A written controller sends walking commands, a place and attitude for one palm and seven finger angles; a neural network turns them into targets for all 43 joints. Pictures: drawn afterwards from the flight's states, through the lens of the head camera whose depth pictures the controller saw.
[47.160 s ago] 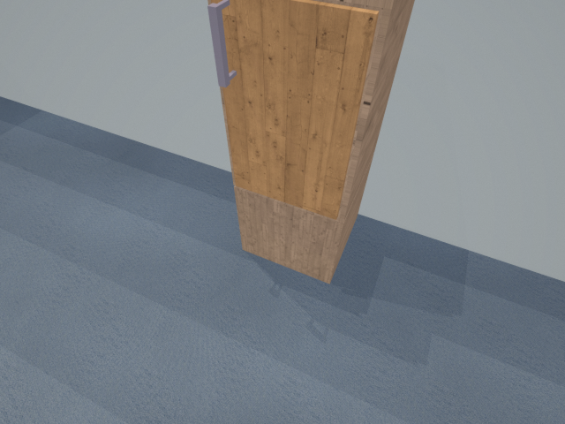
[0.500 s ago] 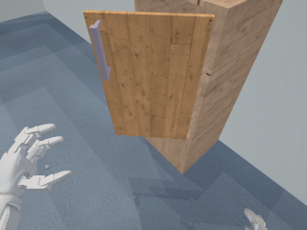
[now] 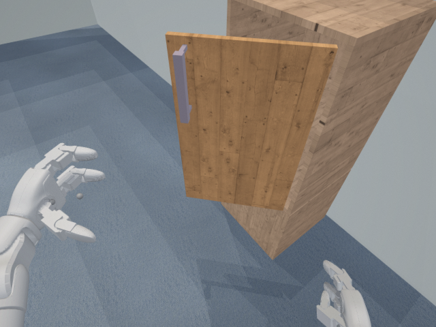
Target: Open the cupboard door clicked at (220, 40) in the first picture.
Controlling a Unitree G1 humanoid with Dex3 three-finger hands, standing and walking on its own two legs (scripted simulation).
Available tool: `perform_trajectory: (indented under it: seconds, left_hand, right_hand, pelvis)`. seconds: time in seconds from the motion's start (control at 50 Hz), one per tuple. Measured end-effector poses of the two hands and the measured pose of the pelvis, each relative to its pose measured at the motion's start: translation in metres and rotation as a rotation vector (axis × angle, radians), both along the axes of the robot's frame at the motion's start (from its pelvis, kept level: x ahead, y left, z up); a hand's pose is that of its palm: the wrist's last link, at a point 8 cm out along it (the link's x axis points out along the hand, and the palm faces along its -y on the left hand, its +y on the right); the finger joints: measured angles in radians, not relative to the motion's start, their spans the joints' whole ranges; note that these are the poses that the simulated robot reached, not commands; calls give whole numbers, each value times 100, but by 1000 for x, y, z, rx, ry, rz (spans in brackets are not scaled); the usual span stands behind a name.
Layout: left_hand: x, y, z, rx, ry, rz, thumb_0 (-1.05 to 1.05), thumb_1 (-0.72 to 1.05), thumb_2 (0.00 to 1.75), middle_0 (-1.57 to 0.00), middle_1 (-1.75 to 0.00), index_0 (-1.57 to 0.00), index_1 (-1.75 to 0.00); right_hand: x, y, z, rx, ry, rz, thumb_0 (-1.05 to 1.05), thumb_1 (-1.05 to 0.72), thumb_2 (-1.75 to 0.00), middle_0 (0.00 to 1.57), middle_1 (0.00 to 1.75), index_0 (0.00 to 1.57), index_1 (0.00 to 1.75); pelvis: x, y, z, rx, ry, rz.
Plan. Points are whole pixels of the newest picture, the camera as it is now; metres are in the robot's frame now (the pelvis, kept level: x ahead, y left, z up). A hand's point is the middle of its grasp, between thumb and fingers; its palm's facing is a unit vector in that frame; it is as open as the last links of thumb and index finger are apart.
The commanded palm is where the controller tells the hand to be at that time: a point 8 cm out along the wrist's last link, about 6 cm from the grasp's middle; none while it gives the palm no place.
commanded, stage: raise the hand with hooked fingers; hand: left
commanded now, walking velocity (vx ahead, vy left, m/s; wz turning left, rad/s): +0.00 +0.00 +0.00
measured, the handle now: (184, 85) +0.59 +0.15 +0.15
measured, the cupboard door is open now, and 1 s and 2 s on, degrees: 43 43 43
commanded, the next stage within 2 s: move the hooked fingers beside the handle in 0.68 s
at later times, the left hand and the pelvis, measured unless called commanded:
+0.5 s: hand (90, 170) +0.30 +0.24 +0.17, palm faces +0.01 -1.00 -0.06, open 14.0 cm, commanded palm +0.27 +0.29 +0.18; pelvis +0.00 -0.03 +0.01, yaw +0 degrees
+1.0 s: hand (107, 155) +0.34 +0.23 +0.16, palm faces +0.01 -1.00 -0.04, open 14.0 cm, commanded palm +0.32 +0.27 +0.17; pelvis +0.01 -0.04 +0.00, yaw -1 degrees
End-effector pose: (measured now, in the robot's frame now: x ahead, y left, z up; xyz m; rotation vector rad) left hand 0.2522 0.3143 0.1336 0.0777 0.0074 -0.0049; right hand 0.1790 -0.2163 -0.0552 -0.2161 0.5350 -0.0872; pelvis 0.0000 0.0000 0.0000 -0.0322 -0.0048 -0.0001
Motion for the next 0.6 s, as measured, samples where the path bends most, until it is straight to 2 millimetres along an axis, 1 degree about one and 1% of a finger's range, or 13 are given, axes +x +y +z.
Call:
perform_trajectory:
  seconds: [0.1, 0.14, 0.18, 0.24, 0.32, 0.42, 0.5, 0.6]
  left_hand:
    - [3, 4, 34, 24, -137, 10, -1, -49, 30, -30, -119, -30, -120]
    - [7, 9, 45, 25, -153, 22, -1, -50, 30, -30, -120, -30, -120]
    - [12, 13, 50, 20, -128, 30, -1, -50, 30, -30, -120, -30, -120]
    - [20, 13, 49, 15, -50, 25, -1, -50, 30, -30, -120, -30, -120]
    - [23, 0, 39, 3, 3, -15, -1, -50, 30, -30, -120, -30, -120]
    - [21, -17, 34, -11, -47, -29, -1, -50, 30, -30, -120, -30, -120]
    - [22, -21, 37, -14, -77, 8, -1, -50, 30, -30, -120, -30, -120]
    - [27, -24, 37, -5, -46, 23, -1, -50, 30, -30, -120, -30, -120]
  right_hand:
    - [-8, -4, 0, -14, 28, 6, 1, -90, -90, 21, 30, 20, 30]
    - [-11, -8, -1, -14, 38, -4, 1, -90, -90, 21, 30, 21, 30]
    - [-15, -14, -3, -10, 48, -18, 1, -90, -90, 21, 30, 21, 30]
    - [-20, -23, -6, -4, 62, -37, 1, -90, -90, 21, 30, 20, 30]
    - [-25, -37, -8, -2, 74, -57, 1, -90, -90, 21, 30, 20, 30]
    - [-28, -50, -8, -12, 75, -73, 1, -90, -90, 21, 30, 20, 30]
    - [-26, -58, -7, -15, 68, -76, 1, -90, -90, 21, 30, 20, 30]
    - [-20, -64, -8, -5, 60, -80, 1, -90, -90, 21, 30, 20, 30]
  pelvis:
    - [0, -5, 3, 2, -21, 4]
    - [-1, -7, 4, 4, -25, 6]
    - [-1, -9, 5, 5, -27, 8]
    - [-2, -12, 6, 8, -22, 9]
    - [-1, -17, 7, 11, -13, 1]
    - [2, -25, 7, 16, -17, -8]
    - [4, -32, 7, 18, -23, -8]
    - [6, -38, 6, 21, -18, -9]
